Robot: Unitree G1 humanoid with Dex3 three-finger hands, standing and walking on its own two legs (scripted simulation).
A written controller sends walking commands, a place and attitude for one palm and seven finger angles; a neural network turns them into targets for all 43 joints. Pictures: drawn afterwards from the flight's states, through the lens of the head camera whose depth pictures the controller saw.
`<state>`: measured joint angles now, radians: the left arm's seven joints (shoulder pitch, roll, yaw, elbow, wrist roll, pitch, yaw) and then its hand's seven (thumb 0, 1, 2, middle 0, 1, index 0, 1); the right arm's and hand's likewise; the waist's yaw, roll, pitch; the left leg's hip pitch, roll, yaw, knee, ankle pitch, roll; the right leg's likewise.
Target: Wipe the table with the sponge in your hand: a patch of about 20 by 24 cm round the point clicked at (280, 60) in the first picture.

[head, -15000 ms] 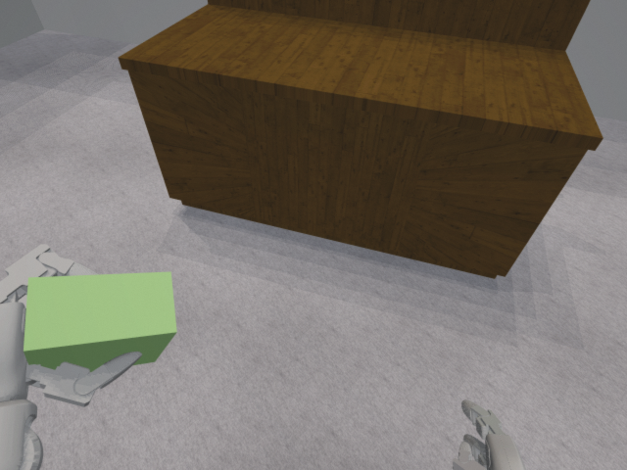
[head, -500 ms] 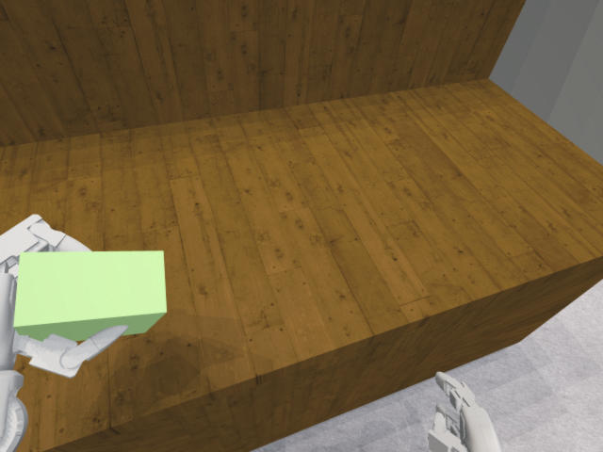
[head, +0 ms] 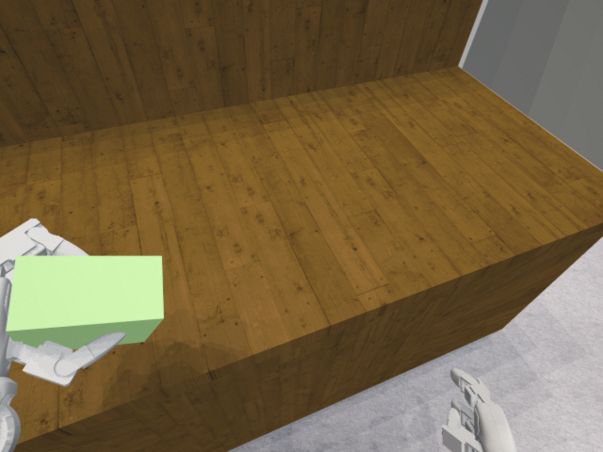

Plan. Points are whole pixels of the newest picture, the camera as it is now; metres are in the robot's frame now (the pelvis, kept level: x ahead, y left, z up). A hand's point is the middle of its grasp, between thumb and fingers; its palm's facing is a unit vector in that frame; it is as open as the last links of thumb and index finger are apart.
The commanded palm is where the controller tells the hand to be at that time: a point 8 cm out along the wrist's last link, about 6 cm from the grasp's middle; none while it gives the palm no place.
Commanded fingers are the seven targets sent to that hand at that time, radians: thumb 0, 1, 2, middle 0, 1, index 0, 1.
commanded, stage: shuffle to correct the standing spot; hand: left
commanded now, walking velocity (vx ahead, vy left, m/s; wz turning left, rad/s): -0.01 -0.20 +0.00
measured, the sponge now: (111, 305) +0.23 +0.21 +0.14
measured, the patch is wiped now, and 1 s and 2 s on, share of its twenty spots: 0.00 0.00 0.00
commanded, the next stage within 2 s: none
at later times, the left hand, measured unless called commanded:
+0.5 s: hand (86, 299) +0.22 +0.23 +0.16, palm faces +0.30 -0.86 -0.40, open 9.8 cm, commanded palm +0.17 +0.27 +0.18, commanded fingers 0.00 0.10 1.30 -1.20 -1.60 -1.20 -1.60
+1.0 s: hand (76, 300) +0.22 +0.24 +0.16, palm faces +0.31 -0.85 -0.42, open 9.8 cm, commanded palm +0.16 +0.28 +0.18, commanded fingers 0.00 0.10 1.30 -1.20 -1.60 -1.20 -1.60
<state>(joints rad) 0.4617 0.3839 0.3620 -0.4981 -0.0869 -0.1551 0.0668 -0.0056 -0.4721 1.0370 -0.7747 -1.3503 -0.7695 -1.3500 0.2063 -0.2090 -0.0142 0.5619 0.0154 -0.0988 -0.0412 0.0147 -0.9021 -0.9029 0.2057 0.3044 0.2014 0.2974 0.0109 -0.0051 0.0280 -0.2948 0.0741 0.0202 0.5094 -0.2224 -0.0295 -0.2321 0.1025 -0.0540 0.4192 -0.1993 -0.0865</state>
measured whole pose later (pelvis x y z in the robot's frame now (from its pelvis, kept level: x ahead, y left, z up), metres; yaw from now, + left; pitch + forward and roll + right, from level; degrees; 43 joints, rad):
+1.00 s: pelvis +0.00 -0.01 +0.00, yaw +0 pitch +0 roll -1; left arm 0.47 0.41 0.38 -0.54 -0.09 -0.14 0.06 -0.01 -0.47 1.04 -0.77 -1.35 -0.77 -1.35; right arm 0.20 -0.19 0.00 0.55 0.02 -0.09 -0.04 0.01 -0.90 -0.90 0.21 0.30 0.20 0.30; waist 0.01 -0.01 0.05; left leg -0.30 0.08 0.01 0.53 -0.24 -0.04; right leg -0.24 0.11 -0.07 0.44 -0.22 -0.09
